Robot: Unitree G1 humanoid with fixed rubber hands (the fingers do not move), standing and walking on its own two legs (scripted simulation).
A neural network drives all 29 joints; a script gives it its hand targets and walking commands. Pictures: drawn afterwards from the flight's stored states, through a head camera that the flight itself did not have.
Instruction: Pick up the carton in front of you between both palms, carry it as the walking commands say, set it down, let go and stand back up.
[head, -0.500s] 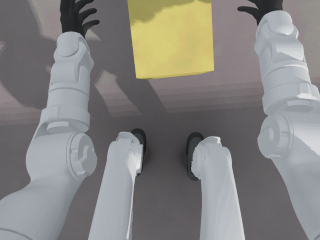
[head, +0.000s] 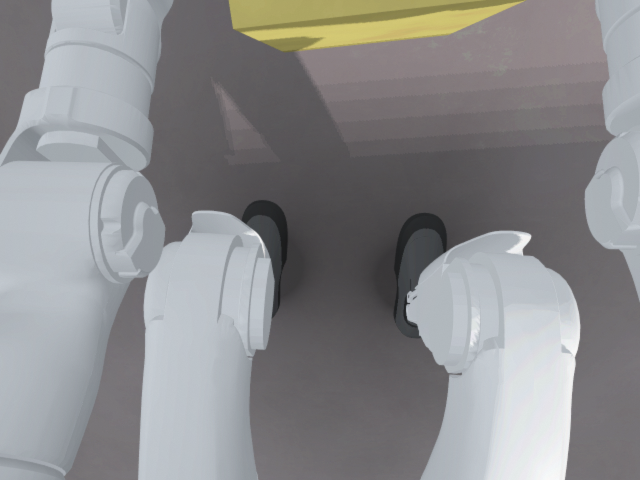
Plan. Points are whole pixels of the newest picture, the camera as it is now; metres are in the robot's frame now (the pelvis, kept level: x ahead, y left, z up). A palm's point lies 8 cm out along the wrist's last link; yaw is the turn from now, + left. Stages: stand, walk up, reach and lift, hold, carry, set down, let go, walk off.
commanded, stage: reach and lift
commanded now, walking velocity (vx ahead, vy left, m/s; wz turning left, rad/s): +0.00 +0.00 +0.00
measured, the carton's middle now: out of the picture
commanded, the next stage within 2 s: none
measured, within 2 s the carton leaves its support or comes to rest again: leaves its support in 0.84 s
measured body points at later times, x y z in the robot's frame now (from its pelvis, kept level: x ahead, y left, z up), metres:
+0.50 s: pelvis +0.00 +0.00 -0.01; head +0.38 -0.01 +0.21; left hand +0.57 +0.15 -0.19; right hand +0.60 -0.15 -0.19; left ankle +0.12 +0.13 -0.35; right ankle +0.11 -0.12 -0.35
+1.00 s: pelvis +0.02 +0.00 +0.00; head +0.36 -0.03 +0.29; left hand +0.56 +0.15 -0.12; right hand +0.58 -0.15 -0.13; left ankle +0.12 +0.14 -0.35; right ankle +0.11 -0.12 -0.35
